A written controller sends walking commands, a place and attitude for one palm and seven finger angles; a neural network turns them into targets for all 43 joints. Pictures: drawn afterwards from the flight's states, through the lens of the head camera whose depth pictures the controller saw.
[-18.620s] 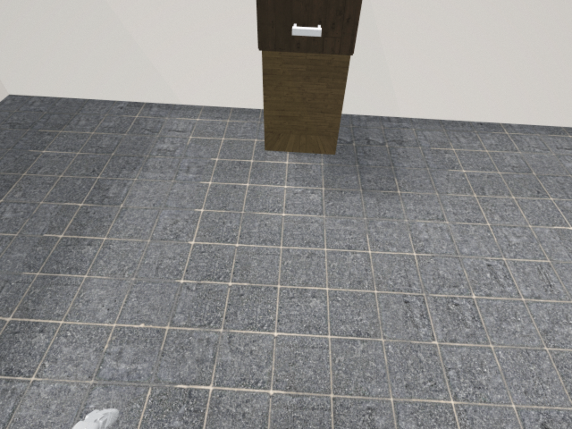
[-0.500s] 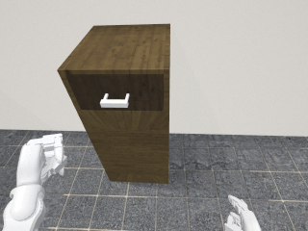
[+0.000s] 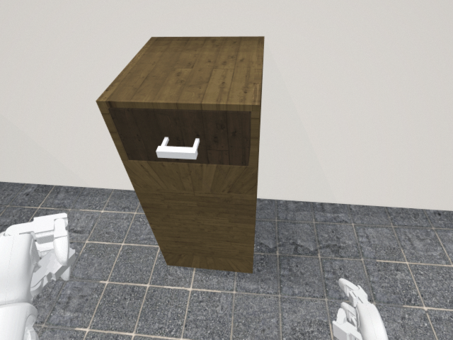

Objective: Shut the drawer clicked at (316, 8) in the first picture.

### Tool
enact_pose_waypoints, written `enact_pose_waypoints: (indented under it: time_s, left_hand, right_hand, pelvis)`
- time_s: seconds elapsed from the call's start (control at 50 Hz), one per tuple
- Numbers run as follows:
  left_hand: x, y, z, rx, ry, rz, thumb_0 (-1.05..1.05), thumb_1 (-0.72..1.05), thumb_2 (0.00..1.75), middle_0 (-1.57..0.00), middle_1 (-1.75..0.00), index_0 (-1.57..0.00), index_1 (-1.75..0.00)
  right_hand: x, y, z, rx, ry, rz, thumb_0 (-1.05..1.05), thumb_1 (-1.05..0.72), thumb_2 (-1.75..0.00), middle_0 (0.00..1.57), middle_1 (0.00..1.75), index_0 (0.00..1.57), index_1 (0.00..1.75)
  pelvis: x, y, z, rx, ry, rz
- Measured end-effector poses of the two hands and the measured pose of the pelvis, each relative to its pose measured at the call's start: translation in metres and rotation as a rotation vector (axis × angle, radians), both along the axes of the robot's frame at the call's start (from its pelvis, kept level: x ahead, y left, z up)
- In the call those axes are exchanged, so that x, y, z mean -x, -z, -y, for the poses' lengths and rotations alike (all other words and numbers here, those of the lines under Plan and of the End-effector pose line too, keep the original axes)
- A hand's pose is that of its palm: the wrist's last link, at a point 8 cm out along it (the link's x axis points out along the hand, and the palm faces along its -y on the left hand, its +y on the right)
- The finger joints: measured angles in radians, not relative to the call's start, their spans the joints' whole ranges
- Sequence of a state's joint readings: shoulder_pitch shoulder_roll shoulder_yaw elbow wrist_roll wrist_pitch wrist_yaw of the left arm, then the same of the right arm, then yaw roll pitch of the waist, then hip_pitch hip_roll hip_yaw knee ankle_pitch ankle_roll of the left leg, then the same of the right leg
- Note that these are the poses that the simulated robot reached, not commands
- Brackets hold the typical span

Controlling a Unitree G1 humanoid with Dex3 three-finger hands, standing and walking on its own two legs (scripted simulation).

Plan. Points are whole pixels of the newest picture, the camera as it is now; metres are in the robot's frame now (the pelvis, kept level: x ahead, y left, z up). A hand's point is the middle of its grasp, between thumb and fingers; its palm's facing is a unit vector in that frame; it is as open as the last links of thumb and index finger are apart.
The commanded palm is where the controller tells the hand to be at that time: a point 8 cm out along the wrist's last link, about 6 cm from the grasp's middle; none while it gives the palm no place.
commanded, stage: step back with the hand held close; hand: left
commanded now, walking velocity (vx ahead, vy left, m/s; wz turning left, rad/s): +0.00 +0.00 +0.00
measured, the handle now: (179, 147) +0.56 +0.21 +0.02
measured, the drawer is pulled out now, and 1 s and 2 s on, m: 0.00 0.00 0.00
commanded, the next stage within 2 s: stop stepping back and stand still in 1.18 s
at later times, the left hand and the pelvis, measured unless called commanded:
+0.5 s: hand (42, 272) +0.15 +0.26 +0.16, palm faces +0.27 -0.81 -0.52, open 3.2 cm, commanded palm +0.09 +0.30 +0.17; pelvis -0.05 +0.02 +0.00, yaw -1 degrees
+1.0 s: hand out of the picture +0.05 +0.30 +0.17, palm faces +0.40 -0.78 -0.49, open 3.2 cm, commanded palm -0.03 +0.33 +0.17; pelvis -0.14 +0.04 -0.01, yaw +3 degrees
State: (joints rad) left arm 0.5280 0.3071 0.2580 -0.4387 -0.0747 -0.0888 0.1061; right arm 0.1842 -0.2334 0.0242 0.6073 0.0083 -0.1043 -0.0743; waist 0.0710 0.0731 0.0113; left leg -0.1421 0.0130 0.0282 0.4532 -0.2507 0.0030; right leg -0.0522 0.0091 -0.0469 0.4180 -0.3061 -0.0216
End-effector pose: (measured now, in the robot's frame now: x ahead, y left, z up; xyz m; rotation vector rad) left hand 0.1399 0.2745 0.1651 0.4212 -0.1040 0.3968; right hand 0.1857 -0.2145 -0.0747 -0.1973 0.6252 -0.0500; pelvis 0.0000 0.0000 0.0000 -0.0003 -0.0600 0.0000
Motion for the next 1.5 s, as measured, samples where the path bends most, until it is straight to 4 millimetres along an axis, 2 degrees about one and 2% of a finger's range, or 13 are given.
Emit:
enact_pose_waypoints:
  time_s: [0.16,0.24,0.34,0.54,0.68,0.82,0.98,1.08,1.18,1.26,1.32,1.4,1.5]
  left_hand:
    - [-0.015,-0.027,-0.009,-0.131,0.051,0.082,0.02,0.88,0.9,-1.4,-1.6,-1.4,-1.6]
    - [-0.019,-0.009,-0.011,-0.113,0.085,-0.01,0.01,0.89,0.9,-1.4,-1.6,-1.4,-1.6]
    - [-0.009,0.009,-0.007,-0.091,0.147,-0.113,0.02,0.89,0.9,-1.4,-1.6,-1.4,-1.6]
    - [0.036,-0.017,-0.025,-0.176,0.136,0.021,0.02,0.88,0.9,-1.4,-1.6,-1.4,-1.6]
    - [0.074,-0.006,-0.032,-0.138,0.092,0.039,0.01,0.89,0.9,-1.4,-1.6,-1.4,-1.6]
    - [0.097,-0.001,-0.04,-0.097,0.106,0.107,0.02,0.88,0.9,-1.4,-1.6,-1.4,-1.6]
    - [0.126,-0.025,-0.058,-0.21,0.084,0.165,0.02,0.88,0.9,-1.4,-1.6,-1.4,-1.6]
    - [0.153,-0.014,-0.047,-0.209,0.103,0.107,0.01,0.89,0.9,-1.4,-1.6,-1.4,-1.6]
    - [0.159,-0.009,-0.031,-0.143,0.18,0.124,0.02,0.88,0.9,-1.4,-1.6,-1.41,-1.6]
    - [0.162,-0.019,-0.029,-0.165,0.241,0.197,0.02,0.88,0.9,-1.4,-1.6,-1.41,-1.6]
    - [0.175,-0.021,-0.029,-0.19,0.249,0.188,0.01,0.88,0.9,-1.4,-1.6,-1.4,-1.6]
    - [0.215,-0.016,-0.029,-0.217,0.226,0.107,0.01,0.88,0.9,-1.4,-1.6,-1.4,-1.6]
    - [0.261,-0.013,-0.039,-0.136,0.135,0.072,0.01,0.88,0.9,-1.4,-1.6,-1.4,-1.6]
  right_hand:
    - [0.008,0.001,0.004,0.006,0.03,-0.048,0.01,-0.91,-0.9,0.2,0.3,0.2,0.3]
    - [0.023,0.004,0.012,0.016,0.084,-0.097,0.01,-0.91,-0.9,0.2,0.3,0.2,0.3]
    - [0.046,0.006,0.017,0.049,0.137,-0.155,0.01,-0.91,-0.9,0.2,0.3,0.2,0.3]
    - [0.076,0.0,0.002,0.072,0.12,-0.125,0.01,-0.91,-0.9,0.2,0.3,0.2,0.3]
    - [0.098,0.0,-0.012,0.051,0.095,-0.065,0.01,-0.91,-0.9,0.2,0.3,0.2,0.3]
    - [0.137,0.003,-0.018,0.111,0.094,-0.101,0.01,-0.91,-0.9,0.2,0.3,0.2,0.3]
    - [0.171,0.003,-0.031,0.095,0.066,-0.133,0.01,-0.91,-0.9,0.2,0.3,0.2,0.3]
    - [0.175,0.015,-0.034,0.057,0.026,-0.104,0.01,-0.9,-0.9,0.2,0.3,0.2,0.3]
    - [0.195,0.02,-0.034,0.053,0.058,-0.131,0.01,-0.91,-0.9,0.2,0.3,0.21,0.3]
    - [0.214,0.008,-0.029,0.06,0.088,-0.084,0.01,-0.91,-0.9,0.2,0.3,0.21,0.3]
    - [0.232,0.0,-0.023,0.06,0.097,-0.024,0.01,-0.91,-0.9,0.2,0.3,0.21,0.3]
    - [0.264,0.002,-0.01,0.043,0.123,-0.015,0.01,-0.91,-0.9,0.2,0.3,0.2,0.3]
    - [0.316,0.0,-0.001,0.09,0.169,-0.157,0.01,-0.91,-0.9,0.2,0.3,0.2,0.3]
  pelvis:
    - [0.002,0.0,-0.003,0.011,0.007,-0.034]
    - [0.008,0.0,-0.009,0.008,0.021,-0.061]
    - [0.019,0.001,-0.016,0.006,0.027,-0.081]
    - [0.056,0.005,-0.023,0.017,0.015,-0.073]
    - [0.086,0.009,-0.029,0.038,0.006,-0.062]
    - [0.11,0.014,-0.041,0.062,-0.001,-0.05]
    - [0.137,0.008,-0.041,0.088,-0.062,-0.101]
    - [0.161,0.018,-0.035,0.033,0.002,-0.153]
    - [0.177,0.016,-0.039,0.058,0.034,-0.101]
    - [0.199,0.016,-0.039,0.039,0.046,-0.063]
    - [0.222,0.018,-0.037,0.045,0.047,-0.052]
    - [0.252,0.021,-0.033,0.027,0.029,-0.05]
    - [0.261,0.006,-0.037,-0.015,0.048,-0.093]
